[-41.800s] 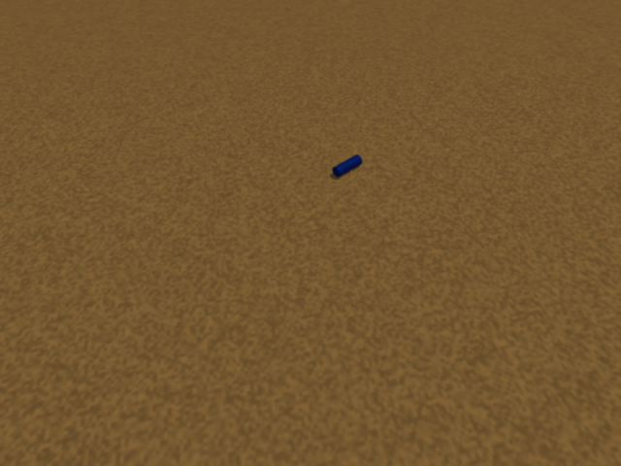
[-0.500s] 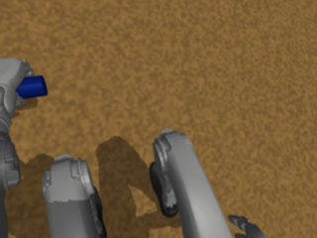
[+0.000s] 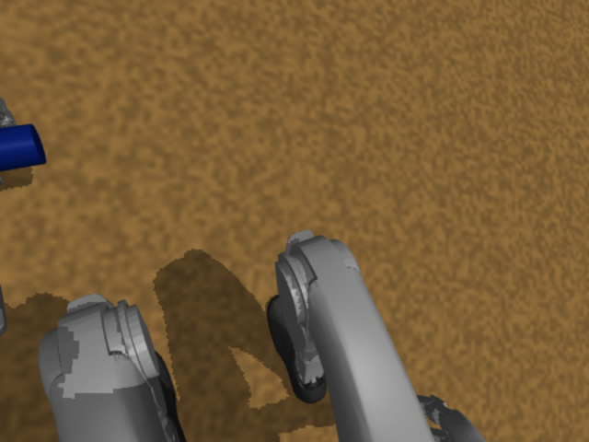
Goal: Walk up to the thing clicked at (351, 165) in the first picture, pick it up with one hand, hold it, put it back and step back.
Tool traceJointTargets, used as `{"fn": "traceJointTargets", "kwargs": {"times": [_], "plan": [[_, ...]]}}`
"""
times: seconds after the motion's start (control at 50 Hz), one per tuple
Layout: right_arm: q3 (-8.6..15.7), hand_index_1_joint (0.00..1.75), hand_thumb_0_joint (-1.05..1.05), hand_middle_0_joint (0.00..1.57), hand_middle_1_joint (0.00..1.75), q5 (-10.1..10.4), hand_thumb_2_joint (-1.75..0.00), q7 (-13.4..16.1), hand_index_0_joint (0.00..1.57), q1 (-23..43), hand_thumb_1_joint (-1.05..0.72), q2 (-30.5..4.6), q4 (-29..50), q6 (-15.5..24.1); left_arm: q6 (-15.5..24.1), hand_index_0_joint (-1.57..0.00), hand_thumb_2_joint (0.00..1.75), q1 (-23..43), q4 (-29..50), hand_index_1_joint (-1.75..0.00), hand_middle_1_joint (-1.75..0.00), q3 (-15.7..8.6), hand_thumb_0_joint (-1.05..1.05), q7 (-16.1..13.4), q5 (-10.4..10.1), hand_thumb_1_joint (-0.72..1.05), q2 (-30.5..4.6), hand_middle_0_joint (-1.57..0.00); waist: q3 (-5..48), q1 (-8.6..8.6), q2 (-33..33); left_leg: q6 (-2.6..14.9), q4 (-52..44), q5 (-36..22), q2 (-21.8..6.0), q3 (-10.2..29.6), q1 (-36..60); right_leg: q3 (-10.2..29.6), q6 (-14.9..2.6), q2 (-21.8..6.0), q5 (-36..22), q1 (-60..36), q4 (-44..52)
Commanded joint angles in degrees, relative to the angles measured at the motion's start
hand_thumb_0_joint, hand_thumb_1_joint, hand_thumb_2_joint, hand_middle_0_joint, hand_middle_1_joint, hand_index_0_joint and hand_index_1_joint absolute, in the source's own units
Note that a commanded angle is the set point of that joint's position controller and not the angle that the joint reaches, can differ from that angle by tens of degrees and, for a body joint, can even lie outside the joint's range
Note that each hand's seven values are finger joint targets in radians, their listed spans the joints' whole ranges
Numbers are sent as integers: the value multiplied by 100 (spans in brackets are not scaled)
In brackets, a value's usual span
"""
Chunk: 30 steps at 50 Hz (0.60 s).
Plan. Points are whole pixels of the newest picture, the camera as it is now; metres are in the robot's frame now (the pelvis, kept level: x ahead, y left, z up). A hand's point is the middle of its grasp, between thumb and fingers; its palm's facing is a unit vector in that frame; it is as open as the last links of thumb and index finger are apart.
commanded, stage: lower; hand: left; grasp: from above
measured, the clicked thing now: out of the picture +0.52 +0.29 -0.21
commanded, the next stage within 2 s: rest in 0.38 s
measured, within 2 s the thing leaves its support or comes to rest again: rests again in 1.76 s
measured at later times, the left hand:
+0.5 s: hand out of the picture +0.51 +0.27 -0.23, palm faces -0.48 -0.05 -0.87, open 8.3 cm
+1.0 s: hand (14, 170) +0.51 +0.26 -0.27, palm faces -0.49 -0.06 -0.87, open 8.3 cm
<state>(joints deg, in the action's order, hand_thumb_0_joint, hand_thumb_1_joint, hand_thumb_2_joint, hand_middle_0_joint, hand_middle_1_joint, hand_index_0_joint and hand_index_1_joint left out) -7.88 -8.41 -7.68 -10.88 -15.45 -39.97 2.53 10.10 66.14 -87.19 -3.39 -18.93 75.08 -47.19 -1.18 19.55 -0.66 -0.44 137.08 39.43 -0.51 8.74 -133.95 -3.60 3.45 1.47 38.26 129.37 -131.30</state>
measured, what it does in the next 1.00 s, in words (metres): stands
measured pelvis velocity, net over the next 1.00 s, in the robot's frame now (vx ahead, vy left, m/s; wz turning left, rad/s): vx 0.00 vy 0.01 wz -0.08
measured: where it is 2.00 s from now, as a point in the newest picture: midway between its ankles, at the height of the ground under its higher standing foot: (236, 396)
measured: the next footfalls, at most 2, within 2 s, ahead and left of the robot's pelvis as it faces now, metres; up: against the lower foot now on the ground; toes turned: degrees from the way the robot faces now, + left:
none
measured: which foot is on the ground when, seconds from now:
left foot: down 0.00-1.00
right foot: down 0.00-1.00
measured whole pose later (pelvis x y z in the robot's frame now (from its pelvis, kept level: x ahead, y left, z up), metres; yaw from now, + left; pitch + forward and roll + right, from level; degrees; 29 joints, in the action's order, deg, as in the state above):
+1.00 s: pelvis +0.00 +0.01 -0.02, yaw -5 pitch +32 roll -14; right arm -16.2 -11.5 -8.6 -9.1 -18.3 -35.9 6.2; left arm 11.3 67.0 -93.2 -3.9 -25.7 76.4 -56.6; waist -8.7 24.2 -6.1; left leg -0.4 143.6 40.8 -0.5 13.4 -136.3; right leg -7.3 3.9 2.8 38.0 130.0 -134.2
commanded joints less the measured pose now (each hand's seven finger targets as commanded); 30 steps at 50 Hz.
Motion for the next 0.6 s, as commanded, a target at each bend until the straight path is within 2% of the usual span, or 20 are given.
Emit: {"fn": "traceJointTargets", "kwargs": {"times": [0.0, 0.06, 0.08, 0.1, 0.12, 0.14, 0.16, 0.26, 0.28, 0.32, 0.34, 0.4, 0.44, 0.46, 0.48, 0.5, 0.52, 0.58], "plan": [[499, 30, 0, 20, 30, 15, -90, 41, 20, -1482, -91, -1616, -55, -29, -5, -117, 56, 2130, 1236, -52, -56, -123, 0, -215, -167, 86, -1467, -114, 4400, 58, 2326, 142, -1282, -1417, -25, -521, 3277, -623, -502, 155, -1639, -2289, 1131], [442, 30, 0, 20, 30, 2, -90, 4, 20, -1497, -92, -1609, -53, -76, 18, -119, 59, 2112, 1362, -53, -55, -90, 0, -163, -151, 85, -1514, -117, 4532, 75, 2397, 139, -1172, -1677, -42, -503, 3360, -631, -484, 181, -1862, -2462, 1067], [418, 30, 0, 20, 30, -11, -90, -11, 20, -1497, -92, -1604, -64, -89, 7, -119, 60, 2049, 1205, -54, -57, -69, 0, -156, -155, 85, -1478, -117, 4423, 122, 2233, 170, -1082, -1683, -48, -508, 3207, -620, -457, 192, -1920, -2529, 1074], [411, 30, 0, 20, 30, 4, -90, 1, 20, -1459, -91, -1642, -43, -110, 39, -118, 60, 2148, 1294, -53, -55, -132, 0, -193, -177, 85, -1587, -116, 4375, 93, 2224, 161, -1108, -1658, -29, -505, 3059, -640, -478, 182, -1888, -2466, 1043], [391, 30, 0, 20, 30, -11, -90, -14, 20, -1450, -92, -1626, -20, -101, 40, -119, 60, 2047, 1092, -54, -57, -68, 0, -183, -170, 85, -1478, -116, 4204, 176, 2163, 161, -1057, -1593, -37, -498, 3011, -655, -486, 198, -1840, -2444, 1040], [373, 30, 0, 20, 30, -15, -90, -9, 20, -1424, -91, -1662, -15, -99, 72, -118, 58, 2128, 1121, -53, -56, -89, 0, -194, -207, 85, -1511, -115, 4023, 188, 2186, 153, -1052, -1506, -29, -504, 2881, -678, -511, 197, -1735, -2315, 1038], [358, 30, 0, 20, 30, -26, -90, 0, 20, -1413, -91, -1667, -17, -100, 108, -117, 58, 2166, 1234, -52, -54, -102, 0, -224, -175, 82, -1580, -114, 4121, 133, 2317, 131, -1074, -1533, -46, -483, 3025, -704, -525, 211, -1730, -2310, 1012], [298, 30, 0, 20, 30, -68, -90, -11, 20, -1383, -91, -1749, 29, -71, 211, -118, 56, 2157, 997, -53, -57, -103, 0, -362, -40, 87, -1635, -115, 4082, 275, 2476, 102, -1025, -1498, -48, -402, 3182, -804, -525, 214, -1687, -2123, 894], [276, 30, 0, 20, 30, -72, -90, -6, 20, -1359, -91, -1758, 28, -69, 240, -118, 57, 2207, 1062, -54, -57, -122, 0, -404, -50, 86, -1701, -114, 4140, 234, 2499, 98, -1037, -1521, -49, -393, 3169, -810, -522, 209, -1705, -2158, 880], [227, 30, 0, 20, 30, -94, -90, -11, 20, -1333, -91, -1736, 52, -46, 259, -120, 57, 2289, 990, -54, -58, -145, 0, -489, -2, 89, -1817, -116, 4205, 281, 2580, 117, -997, -1464, -58, -392, 3157, -803, -502, 232, -1711, -2216, 856], [206, 30, 0, 20, 30, -101, -90, -1, 20, -1329, -91, -1747, 46, -35, 244, -120, 57, 2261, 964, -54, -58, -144, 0, -537, 9, 89, -1805, -116, 4101, 263, 2564, 125, -998, -1430, -55, -403, 3136, -807, -496, 225, -1696, -2166, 870], [180, 30, 0, 20, 30, -135, -90, 3, 20, -1315, -91, -1826, 34, 37, 230, -121, 59, 2275, 717, -56, -60, -106, 0, -646, 53, 91, -1780, -117, 3786, 420, 2551, 117, -902, -1304, -55, -392, 2983, -853, -523, 227, -1593, -2008, 848], [150, 30, 0, 20, 30, -149, -90, 2, 20, -1305, -91, -1809, 66, 82, 205, -121, 58, 2284, 829, -54, -57, -140, 0, -697, 96, 90, -1874, -117, 3880, 375, 2712, 97, -964, -1373, -75, -361, 3202, -870, -527, 238, -1627, -1975, 813], [161, 30, 0, 20, 30, -152, -90, -2, 20, -1279, -91, -1864, 85, 99, 189, -123, 58, 2234, 781, -54, -58, -150, 0, -716, 86, 93, -1890, -119, 3821, 369, 2759, 86, -931, -1390, -89, -347, 3240, -886, -537, 234, -1622, -1886, 800], [137, 30, 0, 20, 30, -155, -90, -8, 20, -1294, -90, -1885, 84, 117, 186, -118, 58, 2330, 807, -51, -55, -123, 0, -729, 89, 88, -1892, -115, 3864, 433, 2715, 88, -891, -1409, -92, -326, 3205, -903, -539, 245, -1644, -1925, 793], [104, 30, 0, 20, 30, -169, -90, -14, 20, -1283, -90, -1851, 70, 125, 185, -114, 57, 2269, 828, -51, -55, -138, 0, -766, 87, 83, -1934, -111, 4044, 389, 2743, 102, -895, -1466, -95, -331, 3229, -877, -505, 253, -1742, -2119, 795], [95, 30, 0, 20, 30, -171, -89, -13, 20, -1274, -90, -1878, 75, 138, 152, -114, 54, 2165, 565, -52, -56, -118, 0, -788, 64, 83, -1874, -110, 3893, 459, 2580, 119, -838, -1447, -93, -327, 3087, -898, -501, 252, -1747, -2074, 783], [21, 30, 0, 20, 30, -188, -90, -27, 20, -1270, -90, -1885, 48, 192, 119, -113, 55, 2138, 403, -51, -55, -57, 0, -827, 10, 81, -1900, -109, 3729, 489, 2440, 153, -799, -1342, -115, -316, 2856, -894, -477, 286, -1715, -2163, 816]]}}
